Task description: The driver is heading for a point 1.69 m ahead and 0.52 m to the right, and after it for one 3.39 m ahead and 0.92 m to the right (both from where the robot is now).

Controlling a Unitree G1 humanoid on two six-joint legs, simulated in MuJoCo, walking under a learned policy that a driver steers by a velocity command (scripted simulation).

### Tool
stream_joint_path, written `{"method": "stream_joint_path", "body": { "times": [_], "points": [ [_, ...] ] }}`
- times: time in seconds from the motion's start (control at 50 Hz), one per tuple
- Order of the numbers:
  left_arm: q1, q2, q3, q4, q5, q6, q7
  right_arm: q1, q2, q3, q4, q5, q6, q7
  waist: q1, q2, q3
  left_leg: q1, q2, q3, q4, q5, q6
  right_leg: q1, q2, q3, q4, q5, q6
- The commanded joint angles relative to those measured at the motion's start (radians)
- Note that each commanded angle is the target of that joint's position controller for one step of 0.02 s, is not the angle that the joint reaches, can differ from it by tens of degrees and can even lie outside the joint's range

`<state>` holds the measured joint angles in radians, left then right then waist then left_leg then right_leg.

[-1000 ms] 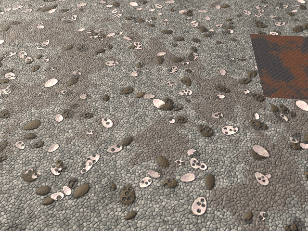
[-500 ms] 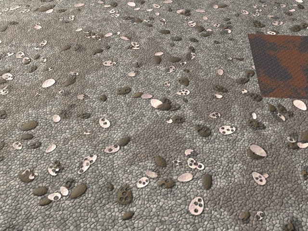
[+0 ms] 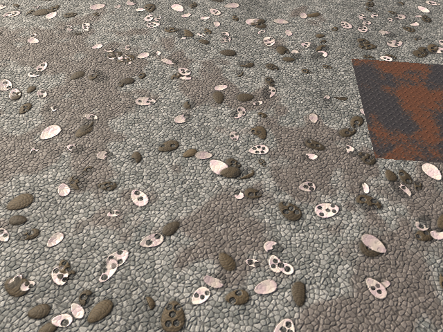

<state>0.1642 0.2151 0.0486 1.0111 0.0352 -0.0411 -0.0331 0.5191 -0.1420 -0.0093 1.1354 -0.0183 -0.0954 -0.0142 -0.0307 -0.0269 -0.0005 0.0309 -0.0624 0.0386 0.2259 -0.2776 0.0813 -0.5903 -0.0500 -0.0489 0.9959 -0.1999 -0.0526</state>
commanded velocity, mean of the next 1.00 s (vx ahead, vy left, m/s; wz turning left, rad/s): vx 0.49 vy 0.00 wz -0.11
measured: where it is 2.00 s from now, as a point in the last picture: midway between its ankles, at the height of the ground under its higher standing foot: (262, 189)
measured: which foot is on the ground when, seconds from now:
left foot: down 0.00-0.22, up 0.24-0.74, down 0.76-1.00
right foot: up 0.00-0.18, down 0.20-0.76, up 0.78-1.00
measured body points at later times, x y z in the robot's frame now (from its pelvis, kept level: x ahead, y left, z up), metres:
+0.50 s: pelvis +0.28 -0.03 +0.00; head +0.30 -0.04 +0.45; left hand +0.22 +0.20 -0.15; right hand +0.38 -0.27 -0.14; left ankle +0.37 +0.12 -0.67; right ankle +0.25 -0.08 -0.74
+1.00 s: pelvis +0.56 +0.01 +0.00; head +0.58 +0.01 +0.45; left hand +0.66 +0.25 -0.15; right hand +0.54 -0.24 -0.14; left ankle +0.56 +0.08 -0.74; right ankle +0.57 -0.13 -0.66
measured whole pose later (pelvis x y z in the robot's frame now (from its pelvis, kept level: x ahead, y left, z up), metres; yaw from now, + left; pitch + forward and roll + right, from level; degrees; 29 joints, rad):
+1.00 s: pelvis +0.56 +0.01 +0.00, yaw -9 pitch +0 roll +1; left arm 0.24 0.22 0.07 0.96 0.03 -0.03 -0.02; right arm 0.32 -0.20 -0.06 1.01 -0.02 -0.11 -0.01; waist 0.00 -0.04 0.05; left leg -0.12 -0.03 0.20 0.32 -0.20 0.08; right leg -0.59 -0.08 0.00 1.13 -0.20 -0.08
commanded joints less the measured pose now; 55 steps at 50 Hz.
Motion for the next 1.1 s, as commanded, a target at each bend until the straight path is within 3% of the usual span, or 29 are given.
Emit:
{"method": "stream_joint_path", "body": {
  "times": [0.02,0.08,0.12,0.16,0.18,0.2,0.22,0.24,0.26,0.28,0.3,0.34,0.38,0.42,0.48,0.54,0.66,0.7,0.72,0.74,0.76,0.78,0.8,0.82,0.84,0.86,0.9,0.96,1.1],
  "points": [
    [-0.147,0.009,-0.009,-0.096,-0.006,-0.001,-0.002,0.068,-0.1,-0.006,-0.015,-0.001,-0.012,-0.006,-0.002,0.114,0.139,-0.01,0.228,-0.137,-0.076,0.514,0.089,-0.15,0.017,-0.054,-0.12,0.055,0.016],
    [-0.243,-0.001,-0.022,-0.14,-0.018,-0.001,-0.001,0.078,-0.117,-0.005,-0.011,-0.002,-0.013,-0.011,-0.018,0.138,0.154,-0.034,0.225,-0.104,-0.078,0.605,0.087,-0.039,0.05,-0.094,-0.312,0.1,-0.002],
    [-0.225,0.021,-0.017,-0.149,-0.019,-0.002,0.007,0.063,-0.137,-0.009,-0.009,-0.002,-0.017,-0.013,0.007,0.146,0.138,-0.012,0.248,-0.088,-0.037,0.771,0.082,0.059,0.072,-0.104,-0.378,0.097,-0.04],
    [-0.089,0.062,0.002,-0.116,-0.021,-0.011,0.022,0.032,-0.162,-0.017,-0.013,-0.001,-0.019,-0.015,0.076,0.143,0.058,0.032,0.257,-0.065,0.132,1.034,0.064,0.221,0.116,-0.101,-0.406,0.065,-0.082],
    [0.056,0.085,0.016,-0.07,-0.023,-0.019,0.029,0.016,-0.174,-0.021,-0.016,-0.001,-0.016,-0.015,0.135,0.135,-0.018,0.033,0.25,-0.053,0.294,1.063,0.053,0.363,0.134,-0.093,-0.448,0.072,-0.103],
    [0.207,0.111,0.032,-0.022,-0.015,-0.027,0.038,-0.003,-0.179,-0.023,-0.023,0.004,-0.013,-0.012,0.2,0.118,-0.089,-0.066,0.221,-0.034,0.495,0.918,0.042,0.566,0.093,-0.053,-0.503,0.087,-0.124],
    [0.351,0.198,0.056,0.001,0.011,-0.031,0.045,0.022,-0.127,-0.013,-0.049,0.005,-0.012,-0.006,0.222,0.0,-0.204,-0.253,0.156,0.002,0.807,0.489,0.036,0.777,-0.153,0.228,-0.52,-0.103,-0.167],
    [0.323,0.23,0.065,-0.009,0.006,-0.019,0.034,0.12,-0.059,-0.014,-0.052,0.034,-0.007,0.008,0.137,-0.197,-0.281,-0.564,-0.039,-0.025,1.174,-0.224,0.006,0.916,-0.372,0.769,-0.703,-0.188,-0.314],
    [0.201,0.198,0.06,-0.024,-0.025,-0.016,0.025,0.038,-0.133,-0.03,-0.071,0.01,-0.002,0.007,0.107,-0.063,-0.162,-0.656,0.037,-0.107,1.21,-0.142,0.026,0.792,-0.332,0.729,-0.769,-0.295,-0.302],
    [0.113,0.123,0.04,-0.04,-0.032,-0.024,0.022,-0.072,-0.14,-0.036,-0.102,0.0,-0.004,0.011,0.088,-0.005,-0.033,-0.678,0.082,-0.099,1.168,-0.054,0.029,0.648,-0.302,0.574,-0.789,-0.273,-0.275],
    [0.085,0.067,0.026,-0.034,-0.025,-0.035,0.02,-0.111,-0.121,-0.036,-0.113,-0.002,-0.006,0.014,0.057,0.05,0.049,-0.639,0.116,-0.095,1.102,-0.009,0.029,0.516,-0.258,0.464,-0.821,-0.138,-0.242],
    [0.104,0.016,0.005,-0.005,-0.018,-0.055,0.031,-0.099,-0.083,-0.035,-0.111,-0.023,0.018,0.023,0.001,0.034,0.059,-0.535,0.149,-0.097,1.005,0.01,0.011,0.397,-0.182,0.312,-0.839,0.028,-0.19],
    [0.163,0.031,0.003,0.018,-0.018,-0.07,0.035,-0.104,-0.068,-0.036,-0.119,-0.025,0.037,0.03,-0.013,0.011,0.058,-0.532,0.151,-0.073,0.951,0.018,-0.005,0.384,-0.158,0.241,-0.845,0.155,-0.184],
    [0.203,0.06,0.005,0.029,-0.02,-0.075,0.037,-0.184,-0.078,-0.038,-0.151,-0.025,0.051,0.035,-0.011,0.0,0.081,-0.599,0.165,-0.047,0.883,0.071,-0.022,0.393,-0.142,0.19,-0.868,0.186,-0.178],
    [0.264,0.062,-0.001,0.034,-0.024,-0.072,0.036,-0.344,-0.092,-0.038,-0.209,-0.019,0.055,0.041,0.023,-0.007,0.11,-0.687,0.173,-0.01,0.73,0.184,-0.046,0.44,-0.116,0.141,-0.885,0.276,-0.157],
    [0.322,0.056,-0.008,0.043,-0.026,-0.072,0.038,-0.467,-0.076,-0.027,-0.25,-0.006,0.051,0.045,0.059,-0.022,0.111,-0.662,0.146,0.03,0.543,0.272,-0.055,0.487,-0.095,0.095,-0.871,0.395,-0.124],
    [0.41,0.069,-0.009,0.076,-0.011,-0.064,0.054,-0.602,-0.093,-0.026,-0.305,-0.002,0.038,0.041,0.096,-0.04,0.115,-0.66,0.097,0.053,0.371,0.228,-0.013,0.697,-0.15,0.103,-0.79,0.586,-0.137],
    [0.372,0.089,-0.005,0.069,-0.006,-0.062,0.058,-0.538,-0.113,-0.036,-0.298,-0.002,0.027,0.034,0.046,-0.049,0.086,-0.551,0.059,0.054,0.324,0.141,0.015,0.717,-0.159,0.106,-0.688,0.796,-0.131],
    [0.353,0.102,-0.002,0.065,-0.006,-0.061,0.058,-0.442,-0.131,-0.046,-0.269,-0.001,0.02,0.026,0.007,-0.056,0.039,-0.434,0.029,0.058,0.296,0.11,0.03,0.712,-0.151,0.107,-0.589,0.897,-0.121],
    [0.327,0.107,-0.001,0.059,-0.013,-0.059,0.053,-0.282,-0.155,-0.06,-0.219,-0.006,0.008,0.017,-0.064,-0.035,-0.041,-0.23,0.023,0.057,0.222,0.163,0.052,0.652,-0.121,0.089,-0.418,0.864,-0.106],
    [0.31,0.084,-0.009,0.032,-0.028,-0.063,0.048,-0.11,-0.222,-0.083,-0.184,-0.032,-0.002,0.003,-0.127,0.01,-0.153,0.048,0.177,-0.096,0.212,0.124,0.092,0.452,-0.08,0.074,-0.176,0.59,-0.092],
    [0.431,-0.036,-0.032,0.011,-0.075,-0.058,0.042,-0.029,-0.324,-0.109,-0.182,-0.056,0.001,0.003,-0.083,0.22,-0.311,0.354,0.503,-0.548,0.165,0.066,0.216,0.091,0.085,-0.012,0.209,-0.109,-0.042],
    [0.401,0.079,0.002,0.027,-0.049,-0.047,0.05,-0.089,-0.273,-0.104,-0.191,-0.019,0.018,0.014,-0.074,0.113,-0.299,0.263,0.509,-0.668,0.074,0.001,0.227,0.016,0.087,0.087,0.331,-0.277,-0.056],
    [0.314,0.081,0.011,-0.001,-0.036,-0.043,0.049,-0.207,-0.211,-0.085,-0.21,-0.008,0.019,0.018,-0.027,0.078,-0.13,0.105,0.469,-0.507,0.035,-0.048,0.19,-0.021,0.031,0.105,0.326,-0.195,-0.059],
    [0.257,0.056,0.009,-0.017,-0.029,-0.043,0.044,-0.275,-0.152,-0.071,-0.219,-0.006,0.011,0.021,-0.009,0.046,-0.03,-0.032,0.425,-0.387,-0.015,-0.001,0.155,-0.012,-0.006,0.104,0.279,-0.131,-0.057],
    [0.239,0.039,0.013,-0.018,-0.02,-0.033,0.039,-0.291,-0.124,-0.063,-0.214,-0.007,0.003,0.017,0.014,0.055,0.02,-0.116,0.382,-0.29,-0.041,0.05,0.114,0.016,-0.028,0.102,0.238,-0.102,-0.055],
    [0.257,0.008,0.016,-0.023,-0.003,-0.004,0.023,-0.259,-0.092,-0.052,-0.188,-0.002,-0.01,0.005,0.052,0.084,0.04,-0.197,0.337,-0.16,-0.063,0.155,0.077,0.067,-0.043,0.092,0.202,-0.076,-0.042],
    [0.189,-0.007,0.019,-0.064,-0.002,0.021,0.009,-0.205,-0.124,-0.059,-0.171,0.005,-0.03,0.002,0.066,0.085,0.054,-0.192,0.326,-0.052,-0.084,0.26,0.069,-0.007,-0.057,0.071,0.174,0.0,-0.029],
    [-0.085,-0.009,0.003,-0.178,-0.006,0.022,-0.016,-0.121,-0.145,-0.056,-0.155,0.0,-0.034,-0.004,0.022,0.094,0.107,-0.133,0.288,0.134,-0.084,0.428,0.047,-0.048,-0.039,-0.024,-0.199,0.217,-0.018]
  ]
}}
